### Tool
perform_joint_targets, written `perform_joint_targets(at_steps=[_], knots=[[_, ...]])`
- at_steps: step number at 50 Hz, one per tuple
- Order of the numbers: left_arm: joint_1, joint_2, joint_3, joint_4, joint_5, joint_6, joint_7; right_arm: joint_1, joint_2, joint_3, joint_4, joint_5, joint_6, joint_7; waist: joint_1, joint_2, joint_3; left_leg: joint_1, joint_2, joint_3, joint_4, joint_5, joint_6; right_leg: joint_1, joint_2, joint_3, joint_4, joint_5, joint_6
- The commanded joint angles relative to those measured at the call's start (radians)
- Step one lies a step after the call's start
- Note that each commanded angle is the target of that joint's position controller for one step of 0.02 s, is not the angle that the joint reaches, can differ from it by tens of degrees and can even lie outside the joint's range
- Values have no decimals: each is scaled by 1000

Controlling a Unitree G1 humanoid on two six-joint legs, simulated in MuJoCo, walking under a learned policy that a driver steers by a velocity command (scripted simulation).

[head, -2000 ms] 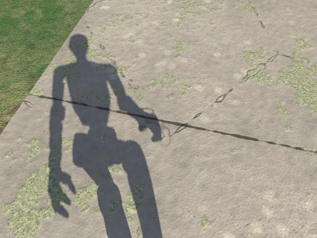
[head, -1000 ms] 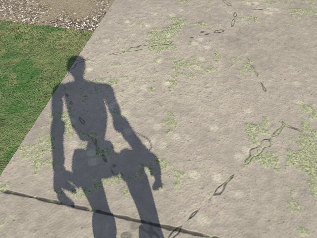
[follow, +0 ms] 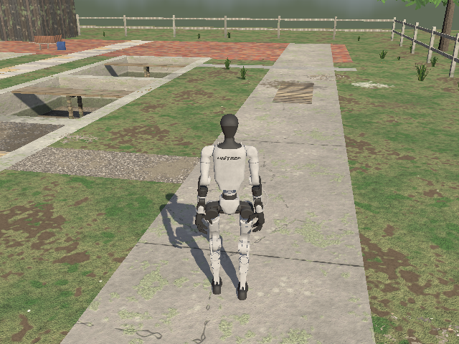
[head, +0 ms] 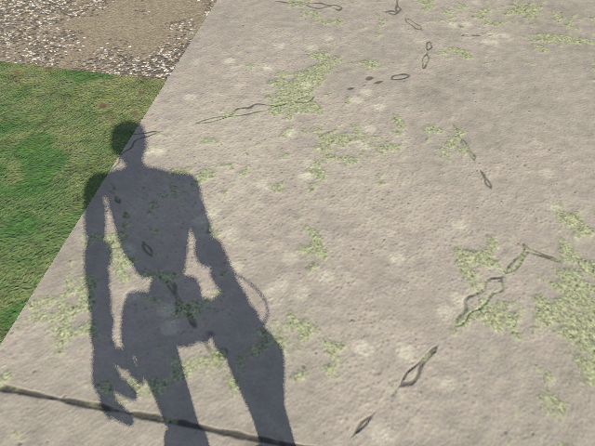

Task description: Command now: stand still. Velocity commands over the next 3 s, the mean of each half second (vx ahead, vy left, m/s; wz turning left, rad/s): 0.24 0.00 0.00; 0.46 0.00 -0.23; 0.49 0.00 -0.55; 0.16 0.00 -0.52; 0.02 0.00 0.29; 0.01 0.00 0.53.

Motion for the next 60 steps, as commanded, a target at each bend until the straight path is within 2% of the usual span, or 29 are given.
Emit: perform_joint_targets(at_steps=[1,4,7,9,10,12,15,18,20,21,22,23,24,25,26,29,34,39,42,44,45,46,47,48,49,51,53,55,60], knots=[[99,57,6,2,0,-3,2,77,-64,-7,-2,0,-3,-2,-1,0,80,1,125,-132,-63,85,14,-94,-118,113,-86,84,-22],[115,53,6,5,1,-4,1,87,-59,-5,2,0,-2,-1,1,0,62,6,115,-128,-64,17,14,-88,-110,112,-96,16,-25],[139,102,30,-4,3,6,-4,71,-81,-19,-19,-6,6,6,18,-52,110,-104,42,-75,37,-309,37,-123,-106,163,-116,-363,-74],[206,136,48,3,1,10,-6,8,-52,-18,-63,-19,3,20,54,-125,191,-274,-3,-2,205,-335,34,-106,-224,332,-229,-579,-147],[212,154,59,4,2,8,-5,-24,-36,-15,-87,-33,-4,28,59,-150,227,-327,20,32,306,-266,30,-104,-306,414,-278,-595,-187],[212,156,67,-1,14,-5,-9,-73,-67,-26,-129,-35,-22,41,58,-102,232,-433,70,4,431,-263,30,-54,-354,455,-308,-483,-222],[182,156,73,-15,14,-32,-15,-91,-81,-40,-165,-22,-48,56,34,-66,195,-432,95,-5,390,-227,23,6,-312,353,-271,-286,-194],[150,172,78,-27,10,-47,-18,-79,-74,-49,-186,-10,-56,64,6,-88,162,-244,60,48,256,-163,24,-73,-260,243,-212,-169,-169],[114,178,80,-38,5,-51,-25,65,-74,-61,-140,-6,-58,61,-62,-62,131,34,-3,99,145,-105,27,-224,-200,159,-80,-91,-142],[108,158,72,-44,10,-59,-31,198,-108,-79,-99,-8,-65,52,-117,-2,74,222,13,48,101,-125,38,-309,-149,96,91,15,-116],[71,86,51,-92,0,-67,-43,346,-215,-107,-80,-23,-73,36,-176,246,15,359,271,-349,-108,-383,109,-484,-21,-40,458,-48,-51],[61,109,61,-125,15,-68,-52,429,-255,-114,-44,-19,-60,36,-163,315,0,368,416,-705,-256,-490,192,-626,47,0,716,-278,-54],[13,125,68,-142,30,-62,-59,289,-220,-100,-77,-21,-52,33,-82,156,77,260,413,-637,-235,-532,187,-664,-42,78,836,-203,-73],[-21,112,65,-152,25,-65,-68,180,-191,-92,-116,-18,-57,39,-50,66,111,165,380,-537,-239,-442,170,-649,-75,96,832,-90,-78],[-21,99,65,-150,16,-69,-73,118,-178,-84,-135,-16,-64,42,-15,36,110,112,337,-435,-256,-318,150,-604,-97,98,793,-17,-74],[-1,104,75,-144,23,-46,-80,136,-123,-60,-121,-11,-88,32,22,55,82,108,261,-247,-258,0,126,-549,-101,63,724,52,-43],[-202,96,73,-218,15,-25,-86,222,-129,-48,-92,-16,-100,25,2,70,108,161,235,-82,-253,311,122,-653,-81,17,581,154,-23],[-373,87,59,-292,8,-29,-91,235,-134,-44,-85,-15,-112,14,-20,87,139,160,237,44,-263,458,98,-527,-31,-45,289,254,-61],[-329,119,72,-291,10,-36,-83,216,-167,-52,-85,-14,-116,3,18,93,86,258,258,102,-127,835,78,-416,27,-86,237,209,-119],[-159,155,95,-244,13,-43,-74,187,-201,-63,-95,-22,-104,-5,91,113,-18,296,267,130,138,1031,71,-263,85,-104,230,122,-164],[-34,176,110,-203,19,-48,-71,170,-216,-69,-104,-18,-96,-3,145,106,-82,252,257,142,337,957,64,-114,102,-93,159,137,-188],[78,236,134,-180,34,-47,-65,154,-217,-70,-129,-13,-94,6,198,64,-142,73,226,149,613,699,52,80,-6,67,112,40,-234],[83,336,160,-195,42,-39,-62,219,-102,-55,-180,1,-94,28,116,-164,-229,-324,27,128,1034,-192,8,348,-312,601,56,27,-400],[60,331,158,-192,6,-24,-68,125,-167,-68,-221,1,-103,37,121,-113,-271,-486,-21,-75,1155,-289,13,372,-345,859,-109,-76,-441],[-28,297,147,-208,1,-24,-63,17,-188,-70,-268,-1,-117,41,92,-52,-113,-570,55,-103,1100,-186,25,251,-328,710,-136,-62,-392],[-96,211,124,-217,3,-35,-58,-16,-181,-73,-274,-12,-120,37,21,86,-13,-463,117,-100,938,-101,13,21,-250,525,-163,178,-310],[-90,190,111,-214,-5,-52,-48,9,-152,-70,-282,-37,-81,40,-27,61,-12,-366,135,-103,841,-119,-19,-88,-185,413,-168,326,-282],[-50,221,115,-209,-11,-67,-45,-14,-142,-68,-302,-44,-53,45,-33,33,-3,-371,140,-80,758,-114,-48,-118,-151,361,-174,389,-275],[59,244,118,-219,-15,-60,-49,-256,-171,-70,-403,-38,-32,55,43,-29,36,-506,134,-46,522,91,-91,-59,-112,358,-193,405,-205]])
Next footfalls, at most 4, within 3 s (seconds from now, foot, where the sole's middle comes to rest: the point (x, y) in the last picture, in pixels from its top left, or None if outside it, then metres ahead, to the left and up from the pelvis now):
0.42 left None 0.16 0.13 -0.78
0.92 right None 0.49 -0.02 -0.78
1.48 left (294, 319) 0.86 0.04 -0.78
1.96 right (381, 349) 0.77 -0.18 -0.78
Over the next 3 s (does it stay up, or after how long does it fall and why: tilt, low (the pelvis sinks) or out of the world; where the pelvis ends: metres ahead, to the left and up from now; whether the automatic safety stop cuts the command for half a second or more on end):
stays up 0.75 -0.05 -0.01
